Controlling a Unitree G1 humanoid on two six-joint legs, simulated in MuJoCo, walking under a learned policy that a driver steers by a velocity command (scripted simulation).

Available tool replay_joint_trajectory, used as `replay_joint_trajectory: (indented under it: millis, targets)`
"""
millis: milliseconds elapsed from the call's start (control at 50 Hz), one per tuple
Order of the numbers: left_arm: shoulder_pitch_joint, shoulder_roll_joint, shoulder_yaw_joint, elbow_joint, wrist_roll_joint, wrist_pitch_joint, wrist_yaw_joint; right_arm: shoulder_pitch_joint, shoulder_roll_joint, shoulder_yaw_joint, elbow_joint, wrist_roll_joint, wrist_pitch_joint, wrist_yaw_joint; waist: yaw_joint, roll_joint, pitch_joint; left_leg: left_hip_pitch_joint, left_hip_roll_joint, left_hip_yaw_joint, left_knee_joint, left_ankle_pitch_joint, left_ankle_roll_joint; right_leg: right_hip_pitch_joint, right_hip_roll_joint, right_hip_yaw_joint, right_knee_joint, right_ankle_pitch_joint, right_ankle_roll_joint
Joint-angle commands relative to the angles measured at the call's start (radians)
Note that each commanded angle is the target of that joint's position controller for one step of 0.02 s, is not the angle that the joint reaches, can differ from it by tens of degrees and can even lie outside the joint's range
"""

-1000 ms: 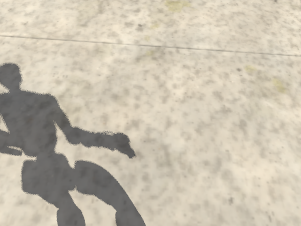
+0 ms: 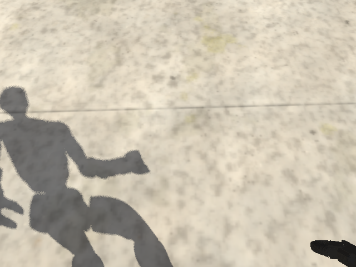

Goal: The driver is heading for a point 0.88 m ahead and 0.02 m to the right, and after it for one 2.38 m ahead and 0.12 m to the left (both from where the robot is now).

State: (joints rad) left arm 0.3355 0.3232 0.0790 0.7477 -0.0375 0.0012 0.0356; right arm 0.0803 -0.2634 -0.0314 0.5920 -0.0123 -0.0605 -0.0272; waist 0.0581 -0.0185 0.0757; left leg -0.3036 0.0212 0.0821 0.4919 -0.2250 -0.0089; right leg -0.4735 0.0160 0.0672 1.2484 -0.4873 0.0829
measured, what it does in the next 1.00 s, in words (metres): walks ahead: right foot, then left foot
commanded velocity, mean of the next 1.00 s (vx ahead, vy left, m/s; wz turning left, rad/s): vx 0.55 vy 0.00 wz -0.14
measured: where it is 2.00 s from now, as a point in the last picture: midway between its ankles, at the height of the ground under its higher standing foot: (168, 88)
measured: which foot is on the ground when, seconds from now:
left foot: down 0.00-0.22, up 0.24-0.58, down 0.60-1.00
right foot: up 0.00-0.20, down 0.22-0.58, up 0.60-1.00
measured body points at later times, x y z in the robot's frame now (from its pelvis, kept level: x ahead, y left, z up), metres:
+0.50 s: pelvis +0.19 +0.02 +0.00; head +0.19 +0.01 +0.45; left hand +0.40 +0.23 -0.09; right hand +0.24 -0.29 -0.09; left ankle +0.29 +0.14 -0.70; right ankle +0.19 -0.09 -0.74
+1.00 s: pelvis +0.46 -0.02 +0.00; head +0.51 +0.00 +0.44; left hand +0.78 +0.13 -0.06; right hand +0.29 -0.25 -0.10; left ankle +0.30 +0.11 -0.74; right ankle +0.56 -0.17 -0.71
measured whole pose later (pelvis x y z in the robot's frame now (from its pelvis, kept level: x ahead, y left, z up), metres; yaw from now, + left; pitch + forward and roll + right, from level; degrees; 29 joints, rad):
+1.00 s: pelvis +0.46 -0.02 +0.00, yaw -5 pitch +6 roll -3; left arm -0.06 0.26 -0.01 0.55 0.03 -0.05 -0.04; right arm 0.62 -0.24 -0.07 0.91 -0.01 -0.04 0.01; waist -0.18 -0.01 -0.01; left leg 0.03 -0.06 -0.31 0.31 -0.41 0.09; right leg -0.56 0.04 0.03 0.57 -0.18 0.03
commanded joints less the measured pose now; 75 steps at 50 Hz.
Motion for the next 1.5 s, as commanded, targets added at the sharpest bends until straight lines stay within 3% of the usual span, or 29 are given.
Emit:
replay_joint_trajectory:
  millis: [20, 120, 200, 220, 240, 260, 280, 320, 420, 440, 520, 580, 600, 620, 640, 700, 920, 1000, 1040, 1060, 1080, 1120, 1220, 1360, 1400, 1440, 1460, 1480, 1500]
  targets:
    - [0.042, 0.018, 0.007, -0.111, 0.000, 0.028, 0.001, -0.049, -0.081, -0.038, -0.027, 0.010, -0.001, -0.008, -0.006, 0.190, -0.056, 0.159, 0.252, -0.077, -0.161, 0.811, 0.166, -0.167, -0.085, -0.042, -0.078, 0.081, 0.034]
    - [0.050, 0.037, 0.005, -0.127, 0.017, 0.031, -0.069, -0.139, -0.145, -0.066, 0.012, 0.042, 0.015, -0.023, 0.019, 0.150, -0.135, 0.126, 0.228, 0.081, -0.094, 0.684, 0.159, 0.097, -0.075, -0.109, -0.489, 0.410, -0.026]
    - [0.091, 0.150, 0.060, -0.140, 0.024, 0.033, -0.074, -0.112, -0.163, -0.075, 0.040, 0.063, 0.022, -0.008, 0.064, 0.054, -0.189, 0.084, 0.210, 0.136, 0.180, 0.640, 0.086, 0.333, 0.025, -0.175, -0.652, 0.460, -0.152]
    - [0.117, 0.181, 0.079, -0.150, 0.021, 0.032, -0.050, -0.063, -0.154, -0.076, 0.046, 0.050, 0.029, 0.007, 0.078, -0.050, -0.197, -0.023, 0.179, 0.124, 0.356, 0.385, 0.055, 0.453, 0.021, -0.092, -0.685, 0.518, -0.221]
    - [0.060, 0.266, 0.094, -0.199, -0.005, 0.034, -0.028, 0.001, -0.082, -0.055, 0.025, 0.000, 0.042, 0.023, -0.009, -0.320, -0.177, -0.221, 0.033, 0.139, 0.635, -0.370, 0.003, 0.522, -0.145, 0.243, -0.739, 0.662, -0.352]
    - [0.059, 0.302, 0.088, -0.241, 0.028, 0.001, -0.041, 0.049, -0.121, -0.055, -0.010, 0.018, 0.030, 0.038, -0.025, -0.337, -0.373, -0.417, -0.103, -0.141, 0.849, -0.468, -0.003, 0.664, -0.323, 0.812, -0.954, -0.064, -0.568]
    - [0.051, 0.245, 0.077, -0.244, 0.014, -0.023, -0.048, -0.040, -0.192, -0.066, -0.018, 0.049, 0.006, 0.052, 0.026, -0.182, -0.299, -0.496, -0.049, -0.233, 0.833, -0.382, 0.029, 0.615, -0.344, 0.840, -1.085, -0.431, -0.511]
    - [-0.026, 0.189, 0.049, -0.245, 0.005, -0.041, -0.039, -0.060, -0.192, -0.068, 0.001, 0.046, -0.016, 0.059, -0.029, -0.054, -0.168, -0.442, 0.011, -0.208, 0.708, -0.296, 0.054, 0.437, -0.304, 0.695, -1.056, -0.352, -0.392]
    - [-0.102, 0.148, 0.026, -0.253, 0.036, -0.026, -0.006, 0.028, -0.095, -0.044, 0.078, 0.007, -0.020, 0.067, -0.054, -0.072, -0.166, -0.105, 0.002, -0.072, 0.396, -0.089, -0.019, 0.151, -0.122, 0.268, -0.987, -0.054, -0.296]
    - [-0.078, 0.194, 0.035, -0.204, 0.093, -0.007, -0.035, 0.087, -0.049, -0.011, 0.091, -0.069, 0.031, 0.075, -0.070, -0.115, -0.162, -0.052, 0.008, -0.034, 0.342, -0.121, -0.031, 0.089, -0.068, 0.196, -1.005, -0.074, -0.292]
    - [-0.134, 0.151, 0.020, -0.223, 0.071, -0.012, -0.094, 0.109, -0.115, -0.018, 0.086, -0.004, 0.060, 0.078, -0.065, -0.156, -0.100, 0.020, 0.032, 0.019, 0.200, -0.038, -0.019, 0.021, -0.148, 0.212, -1.044, -0.207, -0.264]
    - [-0.264, 0.098, 0.003, -0.230, 0.090, -0.019, -0.070, 0.404, -0.138, -0.026, 0.194, -0.013, 0.045, 0.076, -0.202, 0.075, -0.058, 0.181, -0.005, 0.025, 0.090, -0.150, 0.024, -0.079, -0.105, 0.045, -0.704, -0.234, -0.199]
    - [-0.340, 0.004, -0.028, -0.259, 0.093, -0.026, -0.059, 0.524, -0.167, -0.027, 0.224, -0.031, 0.032, 0.074, -0.253, 0.307, 0.028, 0.172, 0.141, -0.297, -0.101, -0.455, 0.070, -0.255, -0.016, -0.096, -0.279, -0.136, -0.155]
    - [-0.342, -0.065, -0.059, -0.346, 0.086, -0.036, -0.060, 0.402, -0.203, -0.021, 0.166, -0.008, 0.029, 0.072, -0.164, 0.405, 0.146, 0.078, 0.243, -0.865, -0.416, -0.771, 0.129, -0.490, 0.083, -0.050, -0.117, -0.067, -0.115]
    - [-0.239, -0.029, -0.054, -0.331, 0.103, -0.048, -0.063, 0.239, -0.249, -0.045, 0.106, -0.013, 0.032, 0.068, -0.046, 0.275, 0.123, 0.103, 0.325, -1.042, -0.500, -0.882, 0.201, -0.532, 0.005, 0.018, -0.075, 0.111, -0.104]
    - [-0.240, 0.088, -0.018, -0.249, 0.110, -0.055, -0.059, 0.286, -0.208, -0.057, 0.119, -0.001, 0.006, 0.060, -0.080, 0.065, -0.019, 0.132, 0.181, -0.670, -0.378, -0.444, 0.176, -0.284, -0.054, -0.006, -0.206, 0.262, -0.063]
    - [-0.582, 0.003, -0.064, -0.303, 0.075, -0.068, -0.082, 0.561, -0.135, -0.072, 0.266, 0.001, 0.009, 0.031, -0.230, 0.169, -0.013, 0.371, 0.098, -0.583, -0.259, 0.075, 0.250, -0.288, 0.032, -0.059, -0.608, 0.309, -0.028]
    - [-0.412, 0.032, -0.053, -0.271, 0.061, -0.088, -0.061, 0.427, -0.166, -0.085, 0.253, 0.011, 0.002, 0.030, -0.095, 0.178, -0.090, 0.145, 0.073, -0.534, -0.114, 0.538, 0.189, 0.213, 0.076, -0.069, -0.756, 0.303, -0.076]
    - [0.024, 0.174, 0.008, -0.166, 0.080, -0.090, -0.009, 0.328, -0.193, -0.094, 0.206, 0.028, -0.031, 0.047, 0.123, 0.041, -0.339, -0.151, -0.040, -0.410, 0.362, 0.458, 0.129, 0.809, -0.111, 0.085, -0.741, 0.117, -0.145]
    - [0.136, 0.249, 0.026, -0.151, 0.115, -0.087, 0.004, 0.377, -0.036, -0.056, 0.164, 0.049, -0.042, 0.041, 0.105, -0.209, -0.494, -0.387, -0.146, -0.301, 0.666, -0.307, 0.120, 1.030, -0.437, 0.551, -0.870, -0.336, -0.207]
    - [0.043, 0.230, 0.026, -0.151, 0.108, -0.074, 0.006, 0.369, -0.085, -0.049, 0.152, 0.042, -0.023, 0.035, 0.050, -0.223, -0.415, -0.488, -0.086, -0.239, 0.818, -0.226, 0.125, 0.869, -0.485, 0.827, -0.990, -0.479, -0.247]
    - [-0.054, 0.067, -0.008, -0.139, 0.097, -0.073, -0.004, 0.250, -0.111, -0.055, 0.162, -0.006, 0.003, 0.050, 0.016, -0.023, -0.142, -0.509, 0.012, -0.184, 0.819, -0.075, 0.119, 0.613, -0.381, 0.495, -0.997, -0.202, -0.234]
    - [0.030, -0.017, -0.033, -0.019, 0.061, -0.115, -0.031, 0.103, -0.042, -0.031, 0.091, -0.026, 0.059, 0.100, -0.042, -0.090, 0.008, -0.562, 0.090, -0.148, 0.780, -0.015, 0.097, 0.469, -0.279, 0.070, -1.060, 0.390, -0.172]
    - [0.053, 0.068, -0.024, 0.051, 0.064, -0.133, -0.025, -0.167, -0.055, 0.017, -0.037, -0.018, 0.054, 0.144, -0.062, -0.016, 0.080, -0.303, -0.015, 0.103, 0.344, 0.225, 0.143, 0.356, -0.179, -0.320, -1.117, 1.091, -0.081]
    - [0.091, 0.144, -0.008, 0.056, 0.065, -0.123, -0.009, -0.101, -0.089, 0.011, -0.012, -0.017, 0.055, 0.137, -0.112, -0.063, -0.002, -0.150, -0.093, 0.150, 0.303, 0.187, 0.175, 0.441, -0.210, -0.328, -0.958, 1.513, -0.068]
    - [0.028, 0.200, 0.003, 0.035, 0.069, -0.096, 0.006, 0.199, -0.169, -0.021, 0.078, -0.026, 0.052, 0.114, -0.278, -0.099, -0.160, 0.201, -0.135, 0.076, 0.273, 0.113, 0.227, 0.389, -0.261, -0.290, -0.581, 1.644, -0.078]
    - [-0.028, 0.198, 0.000, 0.015, 0.074, -0.087, 0.000, 0.430, -0.221, -0.051, 0.157, -0.027, 0.048, 0.091, -0.374, -0.072, -0.240, 0.496, -0.113, -0.024, 0.173, 0.121, 0.272, 0.228, -0.242, -0.280, -0.267, 1.436, -0.096]
    - [-0.052, 0.131, -0.009, 0.012, 0.080, -0.088, -0.022, 0.409, -0.277, -0.088, 0.177, 0.004, 0.060, 0.059, -0.319, 0.149, -0.227, 0.666, -0.020, -0.169, 0.109, 0.075, 0.280, -0.026, -0.025, -0.281, 0.159, 0.286, -0.089]
    - [0.125, 0.067, -0.039, -0.091, 0.046, -0.100, -0.021, 0.290, -0.385, -0.098, 0.112, -0.038, 0.066, 0.052, -0.133, 0.272, -0.415, 0.889, 0.291, -0.704, 0.038, 0.156, 0.468, -0.321, -0.013, -0.123, 0.469, -0.017, -0.070]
